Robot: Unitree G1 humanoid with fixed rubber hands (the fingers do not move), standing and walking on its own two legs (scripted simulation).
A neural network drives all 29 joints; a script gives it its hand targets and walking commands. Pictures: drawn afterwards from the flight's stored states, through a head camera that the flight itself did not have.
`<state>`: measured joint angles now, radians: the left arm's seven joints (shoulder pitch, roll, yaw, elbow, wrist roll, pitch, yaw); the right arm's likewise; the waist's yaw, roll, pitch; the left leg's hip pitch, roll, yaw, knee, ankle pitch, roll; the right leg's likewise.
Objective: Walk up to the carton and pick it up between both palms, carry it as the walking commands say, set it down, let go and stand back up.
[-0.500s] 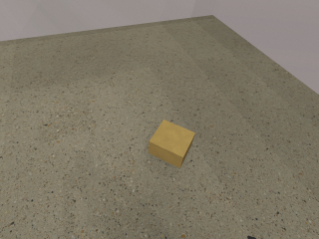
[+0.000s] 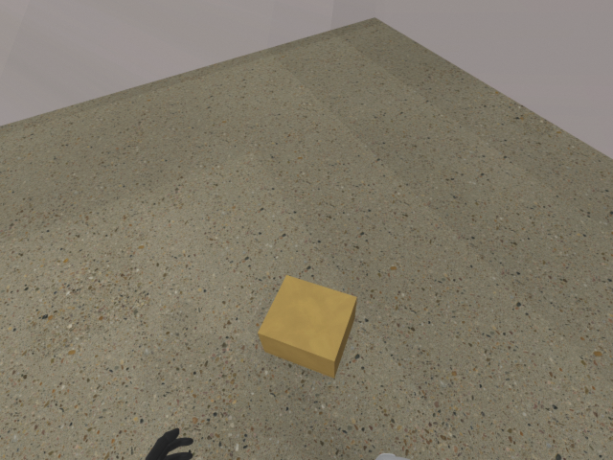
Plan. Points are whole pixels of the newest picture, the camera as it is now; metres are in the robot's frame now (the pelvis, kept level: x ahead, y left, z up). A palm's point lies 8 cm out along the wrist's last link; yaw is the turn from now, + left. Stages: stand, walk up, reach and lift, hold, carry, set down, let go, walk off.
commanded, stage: walk up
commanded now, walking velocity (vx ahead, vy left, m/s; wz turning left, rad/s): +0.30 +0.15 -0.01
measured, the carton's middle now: (309, 325) +0.63 -0.01 -0.68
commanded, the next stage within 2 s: none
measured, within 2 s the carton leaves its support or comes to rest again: neither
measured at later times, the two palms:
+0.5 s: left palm out of the picture +0.07 +0.28 -0.14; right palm (442, 394) +0.23 -0.19 -0.11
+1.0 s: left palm (157, 417) +0.24 +0.23 -0.10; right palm (491, 432) +0.18 -0.25 -0.13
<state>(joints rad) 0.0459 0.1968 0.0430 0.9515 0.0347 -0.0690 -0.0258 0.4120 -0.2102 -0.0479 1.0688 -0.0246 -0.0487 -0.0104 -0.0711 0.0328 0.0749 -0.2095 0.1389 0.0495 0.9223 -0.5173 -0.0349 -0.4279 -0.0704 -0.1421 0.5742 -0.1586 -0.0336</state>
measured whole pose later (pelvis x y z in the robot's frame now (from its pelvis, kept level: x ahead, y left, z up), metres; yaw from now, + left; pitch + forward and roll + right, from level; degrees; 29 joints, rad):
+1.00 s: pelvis +0.17 -0.01 +0.02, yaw -2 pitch -1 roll +1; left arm 0.16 0.17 0.02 1.05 0.02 -0.01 0.03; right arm 0.24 -0.21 -0.04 1.07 -0.01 0.04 -0.02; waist -0.01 0.05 0.05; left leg -0.26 0.06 0.04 0.64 -0.44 -0.03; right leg -0.20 -0.03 -0.10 0.41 -0.19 -0.03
